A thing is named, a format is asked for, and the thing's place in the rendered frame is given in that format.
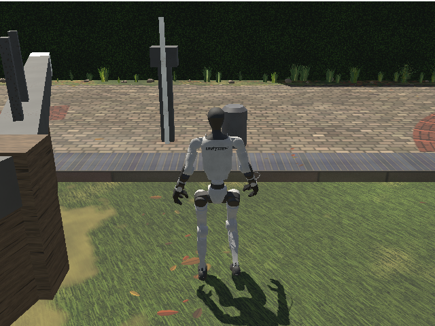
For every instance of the left robot shin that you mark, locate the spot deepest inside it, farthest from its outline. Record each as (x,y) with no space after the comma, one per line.
(201,248)

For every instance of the right robot shin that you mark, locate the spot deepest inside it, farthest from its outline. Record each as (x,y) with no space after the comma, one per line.
(233,239)

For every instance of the left robot upper arm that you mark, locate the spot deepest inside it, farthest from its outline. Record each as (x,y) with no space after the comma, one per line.
(191,155)

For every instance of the right robot upper arm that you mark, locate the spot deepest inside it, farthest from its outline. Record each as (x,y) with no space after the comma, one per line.
(238,143)

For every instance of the robot right forearm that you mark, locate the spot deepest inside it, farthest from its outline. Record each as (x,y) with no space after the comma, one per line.
(250,177)

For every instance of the right robot hand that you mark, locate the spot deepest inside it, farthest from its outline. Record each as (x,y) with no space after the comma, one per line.
(248,187)

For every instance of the robot left forearm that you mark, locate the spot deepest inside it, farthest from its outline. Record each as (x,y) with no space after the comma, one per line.
(181,181)

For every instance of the left robot hand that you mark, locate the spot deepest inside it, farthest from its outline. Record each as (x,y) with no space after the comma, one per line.
(179,194)

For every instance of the robot shin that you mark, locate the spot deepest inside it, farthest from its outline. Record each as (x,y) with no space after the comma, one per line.
(233,239)
(201,248)

